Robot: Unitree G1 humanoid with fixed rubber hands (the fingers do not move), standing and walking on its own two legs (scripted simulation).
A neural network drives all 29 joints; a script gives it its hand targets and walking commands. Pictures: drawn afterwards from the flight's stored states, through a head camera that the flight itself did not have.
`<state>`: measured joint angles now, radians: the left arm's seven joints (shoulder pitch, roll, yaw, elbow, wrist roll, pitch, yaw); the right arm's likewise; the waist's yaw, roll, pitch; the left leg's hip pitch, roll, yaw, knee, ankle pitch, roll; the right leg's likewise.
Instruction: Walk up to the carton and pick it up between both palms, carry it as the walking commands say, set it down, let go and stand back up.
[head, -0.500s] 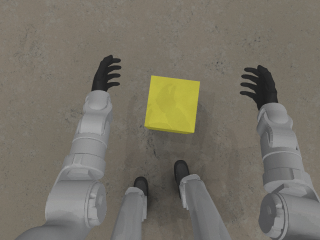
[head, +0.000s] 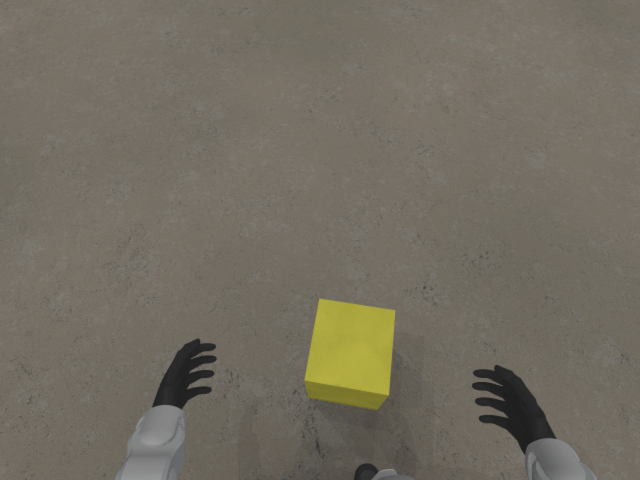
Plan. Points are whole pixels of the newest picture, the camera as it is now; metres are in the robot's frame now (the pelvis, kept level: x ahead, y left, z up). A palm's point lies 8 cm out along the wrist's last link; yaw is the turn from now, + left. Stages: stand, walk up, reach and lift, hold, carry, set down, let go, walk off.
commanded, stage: let go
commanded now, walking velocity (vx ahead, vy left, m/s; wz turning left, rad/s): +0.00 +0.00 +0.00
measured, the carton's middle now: (349, 356) +0.43 -0.07 -0.64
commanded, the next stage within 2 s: stand in 0.68 s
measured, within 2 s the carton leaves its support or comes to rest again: neither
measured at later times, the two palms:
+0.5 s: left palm (110, 455) +0.19 +0.26 -0.05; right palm (515, 432) +0.19 -0.21 -0.06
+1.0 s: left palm out of the picture +0.16 +0.26 -0.10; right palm out of the picture +0.13 -0.27 -0.09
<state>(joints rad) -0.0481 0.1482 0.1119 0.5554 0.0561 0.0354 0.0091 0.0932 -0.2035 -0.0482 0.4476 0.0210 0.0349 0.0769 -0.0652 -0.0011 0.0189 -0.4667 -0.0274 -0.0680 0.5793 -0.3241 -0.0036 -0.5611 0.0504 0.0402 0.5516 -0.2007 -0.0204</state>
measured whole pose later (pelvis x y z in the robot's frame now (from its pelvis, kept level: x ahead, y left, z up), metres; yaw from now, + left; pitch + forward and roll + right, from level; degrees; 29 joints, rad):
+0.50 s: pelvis +0.03 +0.03 +0.01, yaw +0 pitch -4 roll -1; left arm 0.22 0.21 0.03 0.44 -0.01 0.10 -0.04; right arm 0.22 -0.22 -0.04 0.40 -0.01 0.17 0.05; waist 0.00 0.03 0.09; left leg -0.05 -0.03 -0.05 0.46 -0.35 0.03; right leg -0.15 0.03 0.05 0.45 -0.24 0.01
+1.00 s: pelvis +0.06 +0.01 +0.00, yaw -5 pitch +4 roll -1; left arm 0.35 0.26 0.03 0.73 0.03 -0.06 0.01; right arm 0.33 -0.30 -0.03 0.63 -0.03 -0.03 -0.05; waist -0.02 0.04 -0.09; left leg -0.20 0.03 0.03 0.59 -0.47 0.00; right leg -0.35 0.10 0.10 0.62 -0.34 -0.03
